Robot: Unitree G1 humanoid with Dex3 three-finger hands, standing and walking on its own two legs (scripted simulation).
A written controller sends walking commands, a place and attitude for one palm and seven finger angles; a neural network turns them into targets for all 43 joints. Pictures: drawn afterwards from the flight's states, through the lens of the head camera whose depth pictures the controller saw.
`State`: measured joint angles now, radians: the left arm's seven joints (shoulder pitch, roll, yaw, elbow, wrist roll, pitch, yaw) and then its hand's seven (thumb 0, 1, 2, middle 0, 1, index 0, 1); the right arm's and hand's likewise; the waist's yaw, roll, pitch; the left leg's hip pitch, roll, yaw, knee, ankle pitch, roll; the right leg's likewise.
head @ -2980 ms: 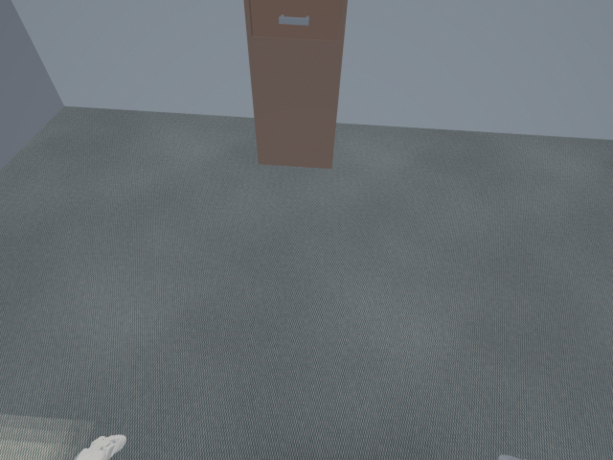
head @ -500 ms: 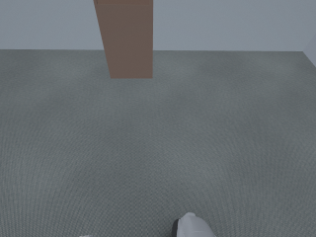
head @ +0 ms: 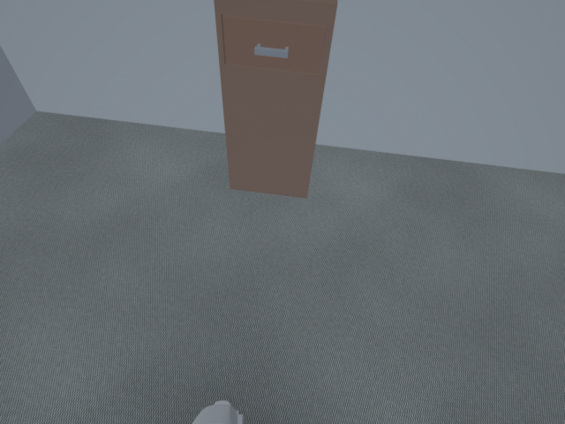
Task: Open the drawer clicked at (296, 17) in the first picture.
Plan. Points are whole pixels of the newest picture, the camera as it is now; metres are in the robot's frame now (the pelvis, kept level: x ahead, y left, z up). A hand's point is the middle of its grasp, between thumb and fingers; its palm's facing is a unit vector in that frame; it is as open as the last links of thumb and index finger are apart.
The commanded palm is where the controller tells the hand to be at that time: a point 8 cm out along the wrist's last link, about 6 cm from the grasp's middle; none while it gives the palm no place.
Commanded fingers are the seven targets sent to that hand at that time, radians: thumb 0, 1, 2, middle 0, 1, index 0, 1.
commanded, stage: walk to a spot facing it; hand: left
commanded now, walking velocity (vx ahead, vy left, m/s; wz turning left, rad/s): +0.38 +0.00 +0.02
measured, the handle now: (272, 49) +1.23 +0.15 -0.04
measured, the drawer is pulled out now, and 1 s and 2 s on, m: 0.00 0.00 0.00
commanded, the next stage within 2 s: turn to face it in 0.66 s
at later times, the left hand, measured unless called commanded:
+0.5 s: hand (183, 334) +0.29 +0.21 -0.16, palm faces -0.08 -0.98 -0.16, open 7.3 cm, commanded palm none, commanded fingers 0.00 0.90 0.90 -0.20 -0.30 -0.20 -0.30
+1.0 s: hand (233, 268) +0.44 +0.15 -0.17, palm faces -0.07 -0.98 -0.20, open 7.2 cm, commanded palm none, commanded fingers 0.00 0.90 0.90 -0.20 -0.30 -0.20 -0.30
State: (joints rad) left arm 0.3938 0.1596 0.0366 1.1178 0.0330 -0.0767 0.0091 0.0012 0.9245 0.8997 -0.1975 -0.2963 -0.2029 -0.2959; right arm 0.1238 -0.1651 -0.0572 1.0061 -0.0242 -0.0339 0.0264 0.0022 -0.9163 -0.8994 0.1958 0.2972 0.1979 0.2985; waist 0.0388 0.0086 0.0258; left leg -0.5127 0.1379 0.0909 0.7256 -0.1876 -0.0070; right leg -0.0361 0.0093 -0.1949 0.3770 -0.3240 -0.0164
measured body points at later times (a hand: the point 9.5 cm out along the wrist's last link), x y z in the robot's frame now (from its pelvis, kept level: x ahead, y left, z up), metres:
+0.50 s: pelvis +0.20 +0.04 +0.01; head +0.21 +0.05 +0.46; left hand +0.29 +0.26 -0.15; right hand +0.11 -0.17 -0.14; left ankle +0.13 +0.12 -0.74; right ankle +0.29 -0.13 -0.67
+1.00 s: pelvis +0.39 -0.03 +0.00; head +0.39 -0.03 +0.45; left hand +0.45 +0.20 -0.15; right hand +0.41 -0.27 -0.15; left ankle +0.48 +0.10 -0.70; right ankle +0.37 -0.11 -0.74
